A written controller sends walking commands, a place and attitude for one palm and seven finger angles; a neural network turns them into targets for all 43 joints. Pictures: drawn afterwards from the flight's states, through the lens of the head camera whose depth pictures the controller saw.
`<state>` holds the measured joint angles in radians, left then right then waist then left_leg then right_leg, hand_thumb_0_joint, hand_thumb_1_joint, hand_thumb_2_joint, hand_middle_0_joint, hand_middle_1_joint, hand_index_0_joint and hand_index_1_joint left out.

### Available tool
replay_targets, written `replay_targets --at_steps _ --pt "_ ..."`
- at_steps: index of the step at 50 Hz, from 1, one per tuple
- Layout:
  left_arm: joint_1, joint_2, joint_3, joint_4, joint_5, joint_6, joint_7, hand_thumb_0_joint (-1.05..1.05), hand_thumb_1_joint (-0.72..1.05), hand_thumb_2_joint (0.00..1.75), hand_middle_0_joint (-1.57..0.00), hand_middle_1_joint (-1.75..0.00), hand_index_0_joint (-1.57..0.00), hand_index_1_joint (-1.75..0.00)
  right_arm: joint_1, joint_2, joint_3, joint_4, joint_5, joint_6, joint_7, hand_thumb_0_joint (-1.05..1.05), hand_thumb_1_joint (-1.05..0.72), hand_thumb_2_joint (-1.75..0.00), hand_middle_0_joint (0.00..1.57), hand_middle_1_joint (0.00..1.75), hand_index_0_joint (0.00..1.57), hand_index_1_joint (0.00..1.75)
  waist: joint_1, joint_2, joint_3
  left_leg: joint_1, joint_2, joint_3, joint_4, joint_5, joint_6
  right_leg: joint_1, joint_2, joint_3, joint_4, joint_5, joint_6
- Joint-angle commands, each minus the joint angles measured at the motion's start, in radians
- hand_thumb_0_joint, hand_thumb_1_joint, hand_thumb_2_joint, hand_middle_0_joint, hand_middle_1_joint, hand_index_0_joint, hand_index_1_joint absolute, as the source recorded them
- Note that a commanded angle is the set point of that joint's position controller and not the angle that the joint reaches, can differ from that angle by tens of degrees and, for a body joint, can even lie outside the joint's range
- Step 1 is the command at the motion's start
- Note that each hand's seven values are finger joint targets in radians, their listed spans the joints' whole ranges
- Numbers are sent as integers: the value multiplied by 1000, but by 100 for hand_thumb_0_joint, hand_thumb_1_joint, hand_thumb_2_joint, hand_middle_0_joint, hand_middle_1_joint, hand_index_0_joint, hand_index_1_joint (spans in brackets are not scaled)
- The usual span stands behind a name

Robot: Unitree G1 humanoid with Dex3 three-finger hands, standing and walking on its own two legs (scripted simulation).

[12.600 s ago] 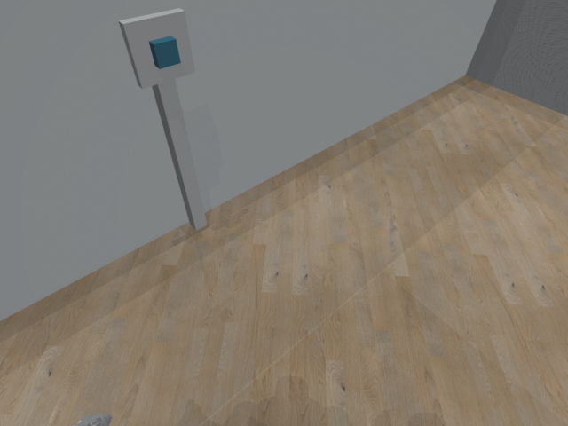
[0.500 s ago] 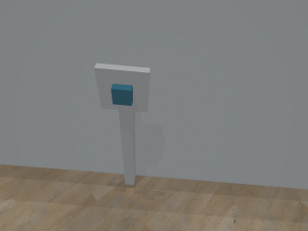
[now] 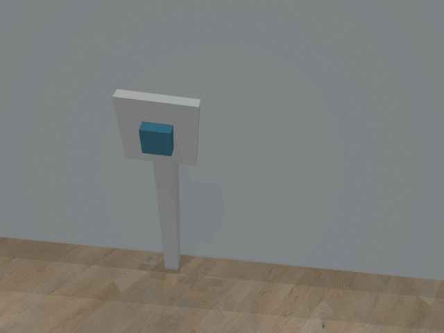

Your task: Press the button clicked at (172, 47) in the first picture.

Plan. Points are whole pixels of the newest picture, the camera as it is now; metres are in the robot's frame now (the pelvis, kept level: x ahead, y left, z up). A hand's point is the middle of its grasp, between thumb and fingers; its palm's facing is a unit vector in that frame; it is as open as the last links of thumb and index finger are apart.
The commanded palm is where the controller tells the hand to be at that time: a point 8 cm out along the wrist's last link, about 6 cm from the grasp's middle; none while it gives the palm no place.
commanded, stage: come to a stop and stand still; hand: left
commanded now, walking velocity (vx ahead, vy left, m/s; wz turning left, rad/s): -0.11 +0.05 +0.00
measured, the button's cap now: (157, 138) +0.50 +0.19 +0.06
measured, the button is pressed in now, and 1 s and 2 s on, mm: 0 0 0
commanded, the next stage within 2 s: look again from close up in 0.80 s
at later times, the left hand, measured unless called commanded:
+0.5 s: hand out of the picture +0.02 +0.20 -0.17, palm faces +0.01 -0.97 -0.25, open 7.4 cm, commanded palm none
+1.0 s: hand out of the picture +0.03 +0.24 -0.15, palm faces -0.03 -0.96 -0.29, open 7.4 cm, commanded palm none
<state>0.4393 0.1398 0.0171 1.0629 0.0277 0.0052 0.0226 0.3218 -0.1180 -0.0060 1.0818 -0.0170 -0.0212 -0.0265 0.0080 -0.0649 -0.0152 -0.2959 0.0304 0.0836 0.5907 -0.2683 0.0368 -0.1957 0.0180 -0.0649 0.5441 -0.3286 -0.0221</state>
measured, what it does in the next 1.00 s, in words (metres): stands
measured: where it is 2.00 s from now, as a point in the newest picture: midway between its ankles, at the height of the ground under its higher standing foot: outside the picture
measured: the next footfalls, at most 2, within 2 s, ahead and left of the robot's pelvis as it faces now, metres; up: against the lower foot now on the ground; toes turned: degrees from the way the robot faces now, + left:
none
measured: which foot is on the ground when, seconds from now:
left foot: down 0.00-1.00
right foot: down 0.00-1.00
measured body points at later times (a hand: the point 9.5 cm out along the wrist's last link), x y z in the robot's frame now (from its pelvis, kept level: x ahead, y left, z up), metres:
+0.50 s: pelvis -0.01 +0.00 +0.00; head -0.01 +0.01 +0.45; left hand +0.02 +0.25 -0.15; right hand +0.03 -0.24 -0.14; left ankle +0.02 +0.09 -0.73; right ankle -0.02 -0.11 -0.73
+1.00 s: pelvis -0.02 +0.02 +0.01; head -0.04 +0.02 +0.46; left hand +0.03 +0.29 -0.13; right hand +0.05 -0.27 -0.12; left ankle +0.02 +0.09 -0.73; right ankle -0.02 -0.11 -0.73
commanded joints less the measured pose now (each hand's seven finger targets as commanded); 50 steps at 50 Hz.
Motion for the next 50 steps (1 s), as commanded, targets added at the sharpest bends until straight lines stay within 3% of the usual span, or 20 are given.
replay_targets --at_steps 1,3,5,10,14,15,16,17,18,21,22,25,30,34,37,50 --pt "89 26 -2 -9 -6 -28 10 0 90 90 -20 -30 -20 -30 7 -111 -12 -33 7 -17 -17 0 -90 -90 20 30 20 30 27 164 124 -35 163 -187 -231 236 66 -8 -78 48 -118 175 -3" --pt "84 42 -7 9 -13 -41 18 0 90 90 -20 -30 -20 -30 4 -80 -3 -22 11 -22 -18 0 -90 -90 20 30 20 30 9 57 63 34 90 -98 -148 343 11 34 -125 111 -156 419 -12" --pt "53 59 -6 -3 -16 -43 25 0 90 90 -20 -30 -20 -30 20 -76 -2 -6 14 -18 -17 0 -90 -90 20 30 20 30 -5 34 29 67 83 -85 -145 343 -3 59 -142 112 -148 532 -11" --pt "14 70 -2 -25 -14 -33 32 0 90 90 -20 -30 -20 -30 0 -90 -6 -1 12 -5 -12 0 -90 -90 20 30 20 30 -3 58 23 87 86 -85 -164 320 -5 48 -140 113 -141 438 -17" --pt "-3 67 -4 -28 -15 -30 28 0 90 90 -20 -30 -20 -30 -17 -94 -5 2 10 1 -7 0 -90 -90 20 30 20 30 -3 51 59 73 83 -90 -194 209 -6 21 -137 119 -174 308 -19" --pt "-120 295 -3 -104 7 -31 16 0 90 90 -20 -30 -20 -30 -87 -296 -33 -113 8 12 1 0 -90 -90 20 30 20 30 -44 130 217 63 49 -132 -187 145 -18 -140 -111 99 -185 132 -33" --pt "-108 199 14 -119 -5 -27 23 0 90 90 -20 -30 -20 -30 -92 -230 -40 -130 -8 -2 -2 0 -90 -90 20 30 20 30 -10 103 85 48 88 -135 -148 8 1 -120 -128 130 -159 2 -32" --pt "-106 185 8 -123 -2 -27 21 0 90 90 -20 -30 -20 -30 -57 -208 -40 -136 -12 -2 -5 0 -90 -90 20 30 20 30 -28 94 5 50 71 -141 -116 23 4 -79 -135 141 -159 39 -46" --pt "-100 168 12 -129 -3 -24 20 0 90 90 -20 -30 -20 -30 -38 -181 -41 -141 -10 5 -6 0 -90 -90 20 30 20 30 -31 70 -19 53 62 -129 -96 22 2 -77 -146 162 -171 24 -54" --pt "-144 194 17 -148 -6 -27 19 0 90 90 -20 -30 -20 -30 -26 -188 -41 -150 -10 10 2 0 -90 -90 20 30 20 30 -38 26 29 39 48 -113 -96 32 1 -98 -158 172 -191 -3 -61" --pt "-150 203 19 -150 -7 -27 18 0 90 90 -20 -30 -20 -30 -38 -199 -43 -153 -8 6 2 0 -90 -90 20 30 20 30 -34 52 55 40 55 -120 -112 57 4 -106 -147 162 -177 28 -58" --pt "-156 226 21 -153 -10 -29 15 0 90 90 -20 -30 -20 -30 -59 -244 -44 -159 -6 -3 4 0 -90 -90 20 30 20 30 -15 97 40 34 87 -154 -156 128 22 -47 -116 122 -132 122 -42" --pt "-199 266 21 -153 -11 -28 9 0 90 90 -20 -30 -20 -30 -116 -298 -46 -154 -5 -6 11 0 -90 -90 20 30 20 30 -7 97 69 11 99 -174 -226 47 25 -28 -110 112 -147 94 -33" --pt "-226 294 20 -145 -11 -29 4 0 90 90 -20 -30 -20 -30 -145 -328 -46 -147 -4 -7 17 0 -90 -90 20 30 20 30 -8 71 63 15 101 -181 -274 -31 21 -19 -117 111 -165 69 -26" --pt "-233 303 16 -134 -11 -31 2 0 90 90 -20 -30 -20 -30 -163 -338 -42 -134 -3 -9 21 0 -90 -90 20 30 20 30 -6 75 32 43 103 -180 -286 -12 19 -2 -123 110 -175 89 -23" --pt "-238 320 -2 -64 -11 -32 -1 0 90 90 -20 -30 -20 -30 -193 -358 -32 -68 5 -6 26 0 -90 -90 20 30 20 30 -12 76 32 106 106 -162 -314 13 5 -8 -138 127 -234 91 -12"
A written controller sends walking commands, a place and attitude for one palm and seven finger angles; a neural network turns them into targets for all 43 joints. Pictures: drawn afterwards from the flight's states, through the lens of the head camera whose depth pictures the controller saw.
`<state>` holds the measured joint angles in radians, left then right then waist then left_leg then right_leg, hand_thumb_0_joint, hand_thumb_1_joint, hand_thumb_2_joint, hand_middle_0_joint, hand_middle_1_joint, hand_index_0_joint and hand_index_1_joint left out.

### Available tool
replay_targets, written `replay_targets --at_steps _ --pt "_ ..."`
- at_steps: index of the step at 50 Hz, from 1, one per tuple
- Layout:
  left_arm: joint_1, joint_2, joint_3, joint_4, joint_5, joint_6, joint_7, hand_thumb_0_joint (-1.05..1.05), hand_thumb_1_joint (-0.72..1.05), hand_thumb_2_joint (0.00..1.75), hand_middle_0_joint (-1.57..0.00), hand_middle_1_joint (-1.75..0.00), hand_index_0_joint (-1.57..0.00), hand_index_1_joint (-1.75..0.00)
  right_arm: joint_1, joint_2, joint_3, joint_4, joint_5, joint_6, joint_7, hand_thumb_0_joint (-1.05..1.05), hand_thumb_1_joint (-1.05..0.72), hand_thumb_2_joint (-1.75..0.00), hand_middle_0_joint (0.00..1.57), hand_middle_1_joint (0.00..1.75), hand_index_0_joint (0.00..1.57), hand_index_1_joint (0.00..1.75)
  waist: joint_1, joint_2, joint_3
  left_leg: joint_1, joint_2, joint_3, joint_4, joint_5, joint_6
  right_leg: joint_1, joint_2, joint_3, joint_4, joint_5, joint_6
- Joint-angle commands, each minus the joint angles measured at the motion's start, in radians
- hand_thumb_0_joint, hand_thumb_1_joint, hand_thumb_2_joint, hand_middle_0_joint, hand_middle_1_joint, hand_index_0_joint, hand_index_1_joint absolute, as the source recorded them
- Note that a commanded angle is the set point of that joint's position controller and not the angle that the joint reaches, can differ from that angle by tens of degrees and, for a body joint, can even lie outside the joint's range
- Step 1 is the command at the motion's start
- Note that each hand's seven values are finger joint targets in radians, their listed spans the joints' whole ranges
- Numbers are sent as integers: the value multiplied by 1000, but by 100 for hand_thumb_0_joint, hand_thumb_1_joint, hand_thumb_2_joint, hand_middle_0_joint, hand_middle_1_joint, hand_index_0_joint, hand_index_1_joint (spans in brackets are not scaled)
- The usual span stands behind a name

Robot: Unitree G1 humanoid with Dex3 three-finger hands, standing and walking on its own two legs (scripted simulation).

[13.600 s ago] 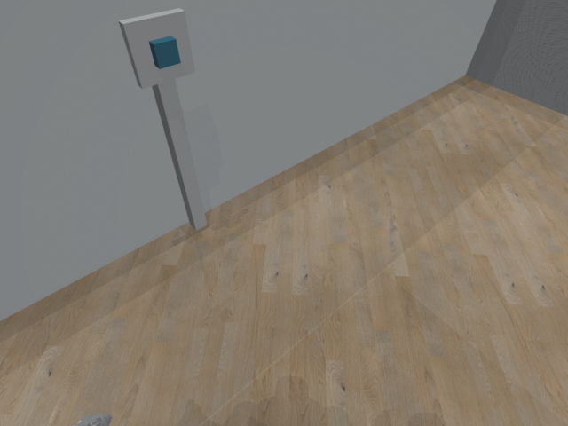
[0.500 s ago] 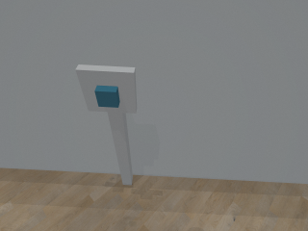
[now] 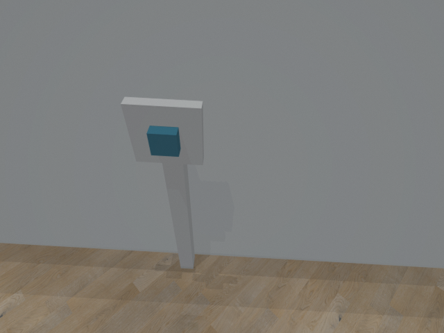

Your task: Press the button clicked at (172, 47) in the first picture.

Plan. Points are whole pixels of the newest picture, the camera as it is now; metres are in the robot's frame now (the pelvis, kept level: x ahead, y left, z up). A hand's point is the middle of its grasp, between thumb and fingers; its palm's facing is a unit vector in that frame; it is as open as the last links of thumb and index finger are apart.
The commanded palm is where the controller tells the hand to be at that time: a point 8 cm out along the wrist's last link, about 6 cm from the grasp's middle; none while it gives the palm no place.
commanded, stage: look again from close up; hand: left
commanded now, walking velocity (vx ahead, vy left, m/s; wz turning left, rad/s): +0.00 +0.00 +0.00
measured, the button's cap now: (164, 140) +0.52 +0.17 +0.05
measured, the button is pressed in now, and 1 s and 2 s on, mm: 0 0 0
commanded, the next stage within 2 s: shuffle to correct the standing spot in 0.44 s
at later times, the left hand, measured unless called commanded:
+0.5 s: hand out of the picture +0.02 +0.20 -0.17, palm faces -0.04 -0.97 -0.23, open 7.4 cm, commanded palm none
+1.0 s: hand out of the picture +0.01 +0.14 -0.19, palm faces +0.00 -0.99 -0.16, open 7.4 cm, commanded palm none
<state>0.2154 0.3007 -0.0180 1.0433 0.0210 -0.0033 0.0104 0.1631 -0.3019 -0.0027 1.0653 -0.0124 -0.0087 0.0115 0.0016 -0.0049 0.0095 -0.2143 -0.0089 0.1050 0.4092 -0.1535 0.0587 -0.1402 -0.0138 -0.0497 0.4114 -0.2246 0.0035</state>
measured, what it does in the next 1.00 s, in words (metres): stands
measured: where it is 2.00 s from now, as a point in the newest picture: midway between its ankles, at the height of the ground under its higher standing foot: outside the picture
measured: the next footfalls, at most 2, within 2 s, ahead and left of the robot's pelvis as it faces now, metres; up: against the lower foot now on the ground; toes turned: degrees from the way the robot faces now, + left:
none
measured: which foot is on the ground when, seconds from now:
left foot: down 0.00-1.00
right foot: down 0.00-1.00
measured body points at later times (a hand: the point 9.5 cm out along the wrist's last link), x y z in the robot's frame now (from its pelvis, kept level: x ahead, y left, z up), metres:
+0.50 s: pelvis +0.01 +0.00 +0.00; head +0.00 +0.02 +0.45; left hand +0.03 +0.26 -0.16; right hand +0.04 -0.25 -0.14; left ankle +0.05 +0.08 -0.74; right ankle +0.00 -0.12 -0.74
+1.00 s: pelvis +0.04 -0.01 -0.01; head +0.03 -0.01 +0.44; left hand +0.01 +0.20 -0.17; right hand +0.03 -0.23 -0.17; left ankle +0.05 +0.08 -0.74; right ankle +0.00 -0.12 -0.74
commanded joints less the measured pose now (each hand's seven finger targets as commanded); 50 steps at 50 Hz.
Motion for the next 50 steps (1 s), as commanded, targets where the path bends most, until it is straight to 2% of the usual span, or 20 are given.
replay_targets --at_steps 1,11,13,19,27,29,30,32,34,37,38,39,40,41,42,44,45,47,49,50 --pt "-9 155 32 -37 -4 -24 11 0 90 90 -20 -30 -20 -30 -37 -171 -34 -45 0 -18 -12 0 -90 -90 20 30 20 30 -5 12 16 23 145 -181 -136 -110 -18 -69 -108 112 -107 -19 -38" --pt "25 125 23 2 -4 -23 17 0 90 90 -20 -30 -20 -30 -18 -144 -28 -2 4 -16 -16 0 -90 -90 20 30 20 30 -4 8 24 34 144 -170 -140 -77 -22 -55 -110 112 -120 7 -32" --pt "35 116 20 9 -5 -23 18 0 90 90 -20 -30 -20 -30 -11 -136 -27 4 5 -17 -17 0 -90 -90 20 30 20 30 -6 11 10 48 142 -169 -138 -59 -22 -50 -111 112 -119 15 -31" --pt "53 94 18 18 -3 -19 21 0 90 90 -20 -30 -20 -30 4 -116 -28 19 6 -14 -18 0 -90 -90 20 30 20 30 -4 15 36 28 145 -177 -163 -115 -24 -53 -106 105 -119 -4 -27" --pt "69 72 18 17 -2 -21 25 0 90 90 -20 -30 -20 -30 20 -96 -30 29 6 -14 -19 0 -90 -90 20 30 20 30 -4 6 37 35 144 -167 -156 -93 -25 -58 -106 106 -118 14 -25" --pt "111 -6 0 43 -6 -11 26 0 90 90 -20 -30 -20 -30 54 -22 -13 50 3 -8 -18 0 -90 -90 20 30 20 30 -7 5 20 40 148 -169 -167 -154 -35 -53 -97 91 -110 -15 -12" --pt "128 -18 0 49 -5 -9 27 0 90 90 -20 -30 -20 -30 64 -18 -13 55 2 -5 -19 0 -90 -90 20 30 20 30 -5 10 25 36 152 -171 -167 -188 -33 -52 -89 85 -99 -27 -12" --pt "142 -21 4 51 0 -2 23 0 90 90 -20 -30 -20 -30 74 -26 -20 56 0 2 -20 0 -90 -90 20 30 20 30 -4 18 70 -5 167 -191 -193 -319 -26 -80 -70 63 -63 -98 -14" --pt "162 -30 10 48 4 4 18 0 90 90 -20 -30 -20 -30 84 -43 -32 51 -2 7 -22 0 -90 -90 20 30 20 30 -4 58 92 -30 194 -223 -228 -423 -11 -109 -46 32 -6 -138 -15" --pt "187 -46 18 38 12 9 8 0 90 90 -20 -30 -20 -30 111 -58 -50 44 -2 6 -29 0 -90 -90 20 30 20 30 -4 70 104 -26 243 -264 -236 -460 25 -156 -29 -1 66 -133 -19" --pt "194 -59 19 37 12 8 8 0 90 90 -20 -30 -20 -30 115 -49 -52 42 -1 4 -31 0 -90 -90 20 30 20 30 1 69 107 -36 242 -254 -223 -430 30 -149 -33 1 61 -113 -20" --pt "225 -40 7 60 20 -7 50 0 90 90 -20 -30 -20 -30 72 -70 -41 -33 -4 3 -37 0 -90 -90 20 30 20 30 17 44 164 -139 182 -140 3 -108 -4 -142 -71 54 -3 -21 -25" --pt "242 -27 14 55 15 -26 46 0 90 90 -20 -30 -20 -30 22 9 -16 -65 -2 -7 -24 0 -90 -90 20 30 20 30 33 2 145 -137 118 -89 93 -110 -37 -127 -121 113 -83 29 -51" --pt "211 -26 7 43 5 -40 46 0 90 90 -20 -30 -20 -30 110 77 -5 -54 -5 -13 -24 0 -90 -90 20 30 20 30 -20 -94 30 -66 85 -86 108 -138 -43 -106 -149 171 -77 4 -71" --pt "173 -34 11 31 -2 -46 44 0 90 90 -20 -30 -20 -30 149 68 -3 -37 -6 -18 -26 0 -90 -90 20 30 20 30 -38 -97 -7 -22 84 -91 109 -47 -39 -98 -141 151 -52 109 -79" --pt "180 -49 13 30 -5 -47 41 0 90 90 -20 -30 -20 -30 183 59 -3 -17 -2 -31 -33 0 -90 -90 20 30 20 30 -30 44 -59 44 115 -111 90 160 -24 -64 -108 108 33 264 -73" --pt "195 -55 14 31 -3 -44 41 0 90 90 -20 -30 -20 -30 185 54 -2 -16 -1 -33 -38 0 -90 -90 20 30 20 30 -21 63 -52 49 130 -125 106 264 -15 -61 -96 90 51 275 -67" --pt "220 -70 16 36 -6 -38 41 0 90 90 -20 -30 -20 -30 199 51 -3 -9 0 -34 -47 0 -90 -90 20 30 20 30 -14 16 -40 38 143 -121 114 338 -10 -51 -88 75 62 295 -59" --pt "225 -79 17 35 -7 -32 42 0 90 90 -20 -30 -20 -30 202 58 -3 -4 2 -31 -52 0 -90 -90 20 30 20 30 -14 -27 -15 19 136 -113 106 295 -14 -50 -90 78 61 315 -56" --pt "225 -83 17 33 -6 -31 42 0 90 90 -20 -30 -20 -30 201 60 -2 0 0 -30 -52 0 -90 -90 20 30 20 30 -11 -24 2 9 133 -110 101 276 -15 -52 -92 76 56 313 -54"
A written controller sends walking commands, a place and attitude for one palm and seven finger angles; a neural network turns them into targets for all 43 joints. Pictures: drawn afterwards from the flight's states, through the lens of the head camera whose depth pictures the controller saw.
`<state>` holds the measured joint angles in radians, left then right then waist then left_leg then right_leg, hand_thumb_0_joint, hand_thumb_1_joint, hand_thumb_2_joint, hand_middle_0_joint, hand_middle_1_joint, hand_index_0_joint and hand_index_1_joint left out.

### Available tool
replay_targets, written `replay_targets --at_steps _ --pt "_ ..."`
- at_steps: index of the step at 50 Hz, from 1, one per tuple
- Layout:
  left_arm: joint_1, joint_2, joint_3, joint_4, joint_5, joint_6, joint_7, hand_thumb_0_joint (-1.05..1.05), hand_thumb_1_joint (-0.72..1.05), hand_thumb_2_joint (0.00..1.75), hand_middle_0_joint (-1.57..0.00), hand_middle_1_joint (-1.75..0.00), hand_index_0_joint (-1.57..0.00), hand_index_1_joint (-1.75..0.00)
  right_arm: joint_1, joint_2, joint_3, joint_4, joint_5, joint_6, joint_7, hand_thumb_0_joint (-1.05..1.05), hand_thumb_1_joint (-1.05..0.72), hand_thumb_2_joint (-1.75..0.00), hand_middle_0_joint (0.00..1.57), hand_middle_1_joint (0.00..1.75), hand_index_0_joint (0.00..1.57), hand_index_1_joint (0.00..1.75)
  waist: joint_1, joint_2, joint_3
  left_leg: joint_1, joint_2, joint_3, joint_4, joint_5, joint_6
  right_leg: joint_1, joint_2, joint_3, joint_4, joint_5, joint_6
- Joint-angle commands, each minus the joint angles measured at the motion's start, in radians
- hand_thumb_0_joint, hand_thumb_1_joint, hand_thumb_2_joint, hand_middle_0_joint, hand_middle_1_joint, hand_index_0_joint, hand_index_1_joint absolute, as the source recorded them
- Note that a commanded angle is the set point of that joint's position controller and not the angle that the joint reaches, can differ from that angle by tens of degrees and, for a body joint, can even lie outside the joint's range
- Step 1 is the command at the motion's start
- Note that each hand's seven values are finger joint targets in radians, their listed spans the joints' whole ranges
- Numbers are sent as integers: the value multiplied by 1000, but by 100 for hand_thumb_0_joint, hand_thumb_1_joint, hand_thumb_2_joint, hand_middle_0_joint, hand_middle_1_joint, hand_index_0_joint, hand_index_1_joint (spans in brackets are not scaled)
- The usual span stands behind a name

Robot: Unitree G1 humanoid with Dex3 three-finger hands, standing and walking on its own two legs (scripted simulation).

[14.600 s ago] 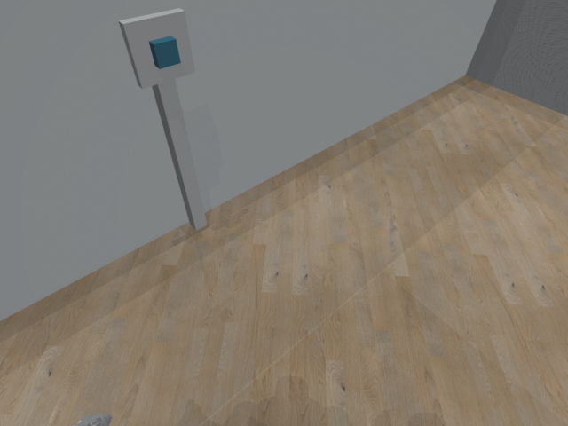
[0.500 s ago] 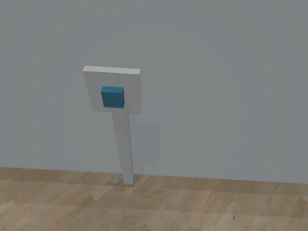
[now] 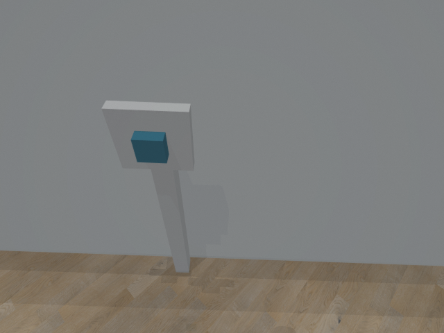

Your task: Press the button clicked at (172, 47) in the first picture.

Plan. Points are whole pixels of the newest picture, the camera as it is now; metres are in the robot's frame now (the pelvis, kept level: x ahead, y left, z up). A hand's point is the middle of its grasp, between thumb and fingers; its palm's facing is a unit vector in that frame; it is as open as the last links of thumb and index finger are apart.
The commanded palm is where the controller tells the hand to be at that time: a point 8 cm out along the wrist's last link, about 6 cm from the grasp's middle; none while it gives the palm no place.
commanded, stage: come to a stop and stand still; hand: left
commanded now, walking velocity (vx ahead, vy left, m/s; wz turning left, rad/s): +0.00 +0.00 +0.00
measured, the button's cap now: (151, 146) +0.48 +0.19 +0.06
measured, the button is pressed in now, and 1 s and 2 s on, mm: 0 0 0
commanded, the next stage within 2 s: look again from close up in 0.92 s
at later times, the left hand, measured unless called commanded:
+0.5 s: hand out of the picture -0.06 +0.14 -0.17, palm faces +0.04 -0.99 -0.15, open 7.4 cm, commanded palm none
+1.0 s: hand out of the picture -0.08 +0.14 -0.18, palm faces +0.07 -0.99 -0.12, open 7.4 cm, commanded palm none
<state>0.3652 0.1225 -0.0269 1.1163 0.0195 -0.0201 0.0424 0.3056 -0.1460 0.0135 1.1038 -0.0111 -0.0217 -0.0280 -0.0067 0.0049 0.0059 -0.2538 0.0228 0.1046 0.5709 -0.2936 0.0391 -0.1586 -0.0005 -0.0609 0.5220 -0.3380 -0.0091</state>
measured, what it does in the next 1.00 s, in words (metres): stands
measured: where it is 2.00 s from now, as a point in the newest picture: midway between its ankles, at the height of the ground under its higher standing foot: outside the picture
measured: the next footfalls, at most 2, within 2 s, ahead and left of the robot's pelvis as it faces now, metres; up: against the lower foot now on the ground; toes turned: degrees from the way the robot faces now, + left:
none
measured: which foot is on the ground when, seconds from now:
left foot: down 0.00-1.00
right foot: down 0.00-1.00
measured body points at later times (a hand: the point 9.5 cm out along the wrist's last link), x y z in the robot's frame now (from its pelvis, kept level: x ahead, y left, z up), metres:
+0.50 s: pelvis -0.03 -0.01 +0.01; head -0.05 +0.00 +0.46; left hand -0.06 +0.19 -0.16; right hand -0.04 -0.22 -0.15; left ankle +0.01 +0.09 -0.73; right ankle -0.04 -0.11 -0.73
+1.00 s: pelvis -0.05 +0.00 +0.01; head -0.05 +0.01 +0.46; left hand -0.08 +0.19 -0.16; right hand -0.06 -0.21 -0.15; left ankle +0.01 +0.09 -0.73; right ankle -0.04 -0.11 -0.73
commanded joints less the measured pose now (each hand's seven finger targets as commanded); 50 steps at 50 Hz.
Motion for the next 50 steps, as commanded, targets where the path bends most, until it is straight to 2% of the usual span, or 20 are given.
replay_targets --at_steps 1,10,11,14,18,21,25,28,30,32,43,47,50 --pt "74 93 26 -43 -5 -13 10 0 90 90 -20 -30 -20 -30 57 -90 -18 -36 -1 -16 -13 0 -90 -90 20 30 20 30 -4 -23 18 44 98 -108 -70 400 3 -37 -107 87 -57 418 -40" --pt "60 87 26 -55 -7 -2 9 0 90 90 -20 -30 -20 -30 36 -71 -14 -27 0 -2 -4 0 -90 -90 20 30 20 30 7 -8 115 -6 86 -124 -165 155 -1 -74 -98 99 -140 167 -36" --pt "59 88 26 -56 -7 -1 8 0 90 90 -20 -30 -20 -30 34 -71 -14 -27 0 0 -3 0 -90 -90 20 30 20 30 8 8 131 -12 84 -121 -175 126 -3 -85 -99 101 -150 142 -36" --pt "55 93 25 -63 -8 -1 4 0 90 90 -20 -30 -20 -30 38 -71 -14 -29 -1 5 0 0 -90 -90 20 30 20 30 4 -2 137 -16 77 -125 -198 51 -6 -102 -101 108 -174 76 -42" --pt "60 93 26 -68 -9 -2 3 0 90 90 -20 -30 -20 -30 46 -72 -15 -27 -2 7 2 0 -90 -90 20 30 20 30 3 -14 126 -9 77 -127 -206 27 -8 -108 -104 113 -193 41 -43" --pt "66 91 28 -69 -7 -2 3 0 90 90 -20 -30 -20 -30 53 -71 -16 -26 -2 8 3 0 -90 -90 20 30 20 30 4 3 117 -14 81 -134 -217 5 -7 -103 -102 110 -197 34 -40" --pt "76 87 27 -65 -7 -4 2 0 90 90 -20 -30 -20 -30 62 -67 -18 -22 -1 10 4 0 -90 -90 20 30 20 30 4 -25 116 -15 79 -136 -218 -7 -8 -115 -101 116 -209 2 -42" --pt "84 80 29 -62 -7 -5 1 0 90 90 -20 -30 -20 -30 71 -58 -18 -18 -1 8 3 0 -90 -90 20 30 20 30 4 -10 113 -25 77 -133 -219 -13 -9 -117 -104 117 -211 -7 -44" --pt "90 76 28 -59 -6 -4 2 0 90 90 -20 -30 -20 -30 73 -54 -19 -16 -1 10 3 0 -90 -90 20 30 20 30 5 -22 120 -26 78 -138 -220 -20 -8 -126 -102 118 -216 -23 -44" --pt "96 71 29 -56 -6 -4 2 0 90 90 -20 -30 -20 -30 81 -51 -21 -16 -2 11 3 0 -90 -90 20 30 20 30 3 0 121 -32 78 -140 -224 -37 -8 -139 -102 118 -214 -39 -45" --pt "109 55 32 -50 -4 -4 1 0 90 90 -20 -30 -20 -30 88 -44 -26 -17 -2 8 2 0 -90 -90 20 30 20 30 6 4 114 -62 83 -160 -244 -69 -4 -131 -96 110 -197 -27 -44" --pt "112 51 34 -49 -2 -3 1 0 90 90 -20 -30 -20 -30 88 -46 -27 -15 -3 6 1 0 -90 -90 20 30 20 30 9 23 111 -71 92 -172 -266 -94 -1 -119 -90 96 -181 0 -40" --pt "114 49 34 -49 -1 -4 1 0 90 90 -20 -30 -20 -30 84 -50 -29 -19 -3 6 2 0 -90 -90 20 30 20 30 10 -1 111 -72 93 -176 -268 -90 1 -115 -90 97 -181 8 -39"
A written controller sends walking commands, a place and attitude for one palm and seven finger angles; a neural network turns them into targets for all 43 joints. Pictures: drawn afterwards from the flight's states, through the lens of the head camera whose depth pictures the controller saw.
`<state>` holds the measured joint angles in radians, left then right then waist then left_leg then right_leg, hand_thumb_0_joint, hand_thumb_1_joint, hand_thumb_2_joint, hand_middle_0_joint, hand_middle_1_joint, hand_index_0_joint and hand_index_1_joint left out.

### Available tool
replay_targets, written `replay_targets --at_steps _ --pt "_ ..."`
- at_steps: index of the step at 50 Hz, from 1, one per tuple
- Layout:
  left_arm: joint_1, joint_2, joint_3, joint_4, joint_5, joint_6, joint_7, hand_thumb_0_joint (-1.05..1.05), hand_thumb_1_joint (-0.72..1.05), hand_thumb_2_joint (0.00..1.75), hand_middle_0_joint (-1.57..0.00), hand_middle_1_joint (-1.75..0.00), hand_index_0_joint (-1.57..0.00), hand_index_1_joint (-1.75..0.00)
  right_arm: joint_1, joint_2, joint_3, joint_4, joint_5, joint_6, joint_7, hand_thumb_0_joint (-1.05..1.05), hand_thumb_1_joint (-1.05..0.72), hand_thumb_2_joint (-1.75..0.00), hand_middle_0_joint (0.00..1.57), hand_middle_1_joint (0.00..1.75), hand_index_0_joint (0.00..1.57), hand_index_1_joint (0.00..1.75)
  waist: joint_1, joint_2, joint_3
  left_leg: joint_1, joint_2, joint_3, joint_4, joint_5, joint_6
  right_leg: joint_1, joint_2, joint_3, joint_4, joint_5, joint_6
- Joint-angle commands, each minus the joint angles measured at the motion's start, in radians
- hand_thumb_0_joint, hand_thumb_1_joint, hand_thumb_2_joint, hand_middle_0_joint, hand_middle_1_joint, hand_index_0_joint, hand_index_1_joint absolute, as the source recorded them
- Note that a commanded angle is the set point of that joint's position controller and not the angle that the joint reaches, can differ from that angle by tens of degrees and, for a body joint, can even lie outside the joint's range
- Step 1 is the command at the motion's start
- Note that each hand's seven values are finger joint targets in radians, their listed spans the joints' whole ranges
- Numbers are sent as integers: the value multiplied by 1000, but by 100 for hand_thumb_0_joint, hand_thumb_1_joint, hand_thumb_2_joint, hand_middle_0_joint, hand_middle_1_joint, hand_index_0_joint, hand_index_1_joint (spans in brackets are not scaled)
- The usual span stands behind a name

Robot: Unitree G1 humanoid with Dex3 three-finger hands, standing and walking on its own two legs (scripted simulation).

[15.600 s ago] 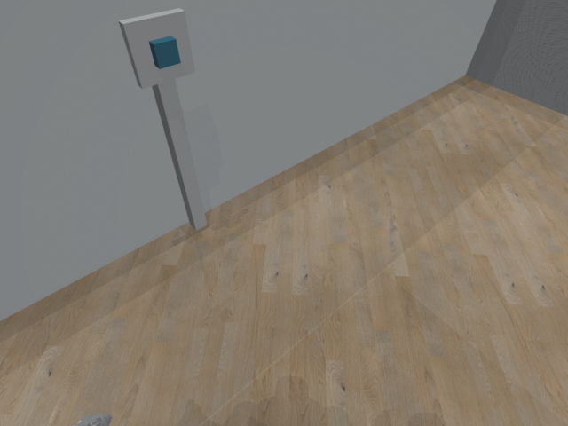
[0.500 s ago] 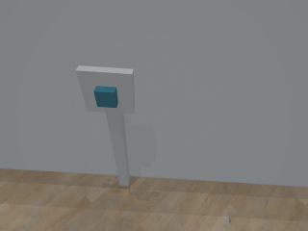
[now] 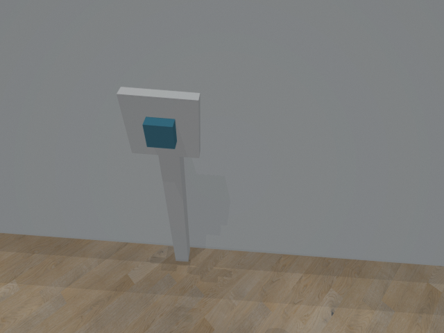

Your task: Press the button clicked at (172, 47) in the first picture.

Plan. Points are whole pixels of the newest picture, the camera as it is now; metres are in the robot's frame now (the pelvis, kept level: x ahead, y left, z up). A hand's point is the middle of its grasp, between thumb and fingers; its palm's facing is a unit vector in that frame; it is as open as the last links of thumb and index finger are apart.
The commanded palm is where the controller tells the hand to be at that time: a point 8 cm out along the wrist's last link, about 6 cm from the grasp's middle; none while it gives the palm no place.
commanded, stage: look again from close up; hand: left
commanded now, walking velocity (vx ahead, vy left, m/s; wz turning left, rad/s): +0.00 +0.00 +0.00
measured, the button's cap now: (161, 132) +0.53 +0.19 +0.05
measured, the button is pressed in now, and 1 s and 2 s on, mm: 0 0 0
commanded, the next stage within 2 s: raise the hand and make a fist in 0.54 s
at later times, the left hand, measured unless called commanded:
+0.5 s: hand out of the picture -0.01 +0.15 -0.18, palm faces +0.04 -0.99 -0.14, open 7.4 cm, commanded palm none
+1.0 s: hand (163, 287) +0.20 +0.12 -0.02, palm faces -0.03 -1.00 +0.04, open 5.8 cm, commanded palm +0.14 +0.21 -0.04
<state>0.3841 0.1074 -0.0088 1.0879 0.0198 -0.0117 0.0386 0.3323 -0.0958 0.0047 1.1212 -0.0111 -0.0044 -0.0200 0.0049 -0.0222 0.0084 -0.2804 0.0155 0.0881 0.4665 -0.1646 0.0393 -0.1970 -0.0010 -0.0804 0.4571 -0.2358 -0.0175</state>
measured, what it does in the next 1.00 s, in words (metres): lowers itself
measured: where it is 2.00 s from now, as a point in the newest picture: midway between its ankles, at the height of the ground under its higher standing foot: outside the picture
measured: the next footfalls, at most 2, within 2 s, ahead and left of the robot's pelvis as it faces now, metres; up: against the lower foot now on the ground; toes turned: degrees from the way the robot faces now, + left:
none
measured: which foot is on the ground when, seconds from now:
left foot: down 0.00-1.00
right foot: down 0.00-1.00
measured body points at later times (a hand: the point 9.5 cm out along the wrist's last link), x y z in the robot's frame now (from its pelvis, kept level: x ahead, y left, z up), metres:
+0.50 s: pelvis +0.01 +0.00 +0.00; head +0.01 +0.01 +0.45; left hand -0.01 +0.20 -0.16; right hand +0.00 -0.21 -0.16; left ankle +0.06 +0.09 -0.74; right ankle +0.01 -0.11 -0.74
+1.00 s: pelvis +0.01 -0.02 -0.06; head +0.02 +0.00 +0.39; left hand +0.20 +0.17 -0.02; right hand +0.22 -0.28 -0.10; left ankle +0.06 +0.09 -0.74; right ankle +0.01 -0.11 -0.74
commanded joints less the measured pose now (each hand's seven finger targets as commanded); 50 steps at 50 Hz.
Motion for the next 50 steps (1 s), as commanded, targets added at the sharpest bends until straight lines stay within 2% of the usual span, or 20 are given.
replay_targets --at_steps 1,30,31,32,33,34,35,36,37,38,39,40,41,43,44,45,46,48,49,50 --pt "94 63 16 -22 -2 -14 5 0 90 90 -20 -30 -20 -30 58 -100 -20 -37 -3 -14 -6 0 -90 -90 20 30 20 30 -2 28 99 -39 100 -158 -163 -200 2 -71 -93 116 -114 -79 -32" --pt "73 75 15 -14 -4 -18 6 0 90 90 -20 -30 -20 -30 47 -106 -13 -22 1 -20 -7 0 -90 -90 20 30 20 30 -4 21 84 33 98 -131 -162 -78 -3 -32 -100 112 -124 15 -26" --pt "73 73 15 -14 -6 -18 6 0 90 90 -20 -30 -20 -30 46 -105 -12 -20 1 -20 -7 0 -90 -90 20 30 20 30 -2 24 88 34 97 -129 -163 -76 -3 -34 -103 110 -124 14 -26" --pt "101 114 5 13 12 -31 37 0 90 90 -20 -30 -20 -30 -88 -152 -12 -94 2 -27 2 0 -90 -90 20 30 20 30 42 22 127 -11 96 -83 45 -37 -36 -86 -143 169 -151 163 -20" --pt "-618 296 34 -1561 -209 -229 27 0 90 90 -23 -33 -23 -33 -58 -351 -36 -482 39 -161 -42 0 -90 -90 20 30 20 30 -147 215 -391 304 -15 -72 -37 11 -12 -18 -39 53 -22 82 -11" --pt "-294 258 69 -1357 -141 -185 95 0 90 90 -25 -36 -25 -36 -123 -259 -1 -404 51 -263 -66 0 -90 -90 20 30 20 30 -33 278 -384 253 28 -86 -85 -89 -17 -27 -2 10 60 -42 -32" --pt "10 83 -21 -1145 -148 -57 132 0 90 90 -28 -39 -28 -39 -125 -219 -24 -394 66 -285 -61 0 -90 -90 20 30 20 30 -44 199 -168 66 56 -151 -133 -255 -43 -136 4 -31 84 -129 -14" --pt "25 -50 -136 -1137 -167 -19 122 0 90 90 -31 -42 -31 -42 -101 -225 -9 -399 87 -301 -58 0 -90 -90 20 30 20 30 -51 141 -32 -15 36 -151 -105 -304 -31 -182 6 -35 86 -116 -15" --pt "-13 -47 -162 -1253 -195 -59 108 0 90 90 -34 -45 -34 -45 -123 -260 -21 -449 89 -329 -63 0 -90 -90 20 30 20 30 -58 128 31 -41 30 -167 -69 -321 -24 -211 2 -31 74 -145 -9" --pt "8 -13 -164 -1276 -189 -96 102 0 90 90 -36 -48 -36 -48 -126 -284 -24 -466 81 -348 -65 0 -90 -90 20 30 20 30 -75 61 10 -55 16 -161 -15 -316 -20 -255 -1 -18 68 -191 -2" --pt "26 -13 -151 -1246 -183 -133 90 0 90 90 -39 -51 -39 -51 -121 -287 -28 -490 63 -355 -63 0 -90 -90 20 30 20 30 -88 -55 28 -98 5 -167 42 -311 -18 -319 3 -21 86 -235 2" --pt "38 -23 -139 -1179 -178 -176 68 0 90 90 -42 -54 -42 -54 -128 -289 -42 -516 55 -357 -56 0 -90 -90 20 30 20 30 -90 -127 27 -134 -10 -153 104 -295 -22 -373 1 -17 102 -285 7" --pt "72 -18 -97 -1097 -174 -231 37 0 90 90 -45 -57 -45 -57 -135 -290 -58 -528 38 -353 -47 0 -90 -90 20 30 20 30 -72 -198 18 -201 -12 -139 169 -283 -30 -442 5 -22 144 -328 7" --pt "263 -28 -40 -1001 -208 -371 -73 0 90 90 -50 -63 -50 -63 -186 -275 -78 -583 24 -342 -14 0 -90 -90 20 30 20 30 7 -269 -27 -340 -15 -114 279 -252 -44 -502 2 -4 233 -367 -2" --pt "327 6 18 -1001 -226 -447 -133 0 90 90 -53 -66 -53 -66 -201 -270 -91 -609 22 -327 6 0 -90 -90 20 30 20 30 37 -258 -75 -387 -18 -104 325 -221 -50 -489 0 9 278 -332 -9" --pt "382 71 100 -971 -229 -514 -193 0 90 90 -56 -69 -56 -69 -210 -268 -105 -626 26 -304 29 0 -90 -90 20 30 20 30 66 -173 -100 -412 -22 -94 363 -173 -60 -465 -5 33 324 -263 -22" --pt "360 107 130 -1023 -230 -584 -247 0 90 90 -58 -72 -58 -72 -236 -266 -111 -656 21 -286 43 0 -90 -90 20 30 20 30 64 -104 -144 -435 -27 -85 415 -134 -57 -458 -10 42 383 -175 -27" --pt "395 175 214 -1097 -217 -588 -263 0 90 90 -64 -78 -64 -78 -272 -251 -119 -730 25 -243 41 0 -90 -90 20 30 20 30 102 4 -238 -449 -32 -55 453 -79 -37 -421 -10 66 451 -57 -30" --pt "382 159 190 -1176 -223 -559 -261 0 90 90 -67 -81 -67 -81 -289 -245 -113 -767 29 -219 39 0 -90 -90 20 30 20 30 105 68 -258 -436 -33 -49 452 -68 -32 -413 -7 67 464 -24 -30" --pt "361 171 196 -1229 -233 -526 -251 0 90 90 -69 -84 -69 -84 -282 -237 -113 -775 33 -193 33 0 -90 -90 20 30 20 30 94 72 -253 -443 -32 -50 464 -85 -29 -415 -5 93 455 -39 -25"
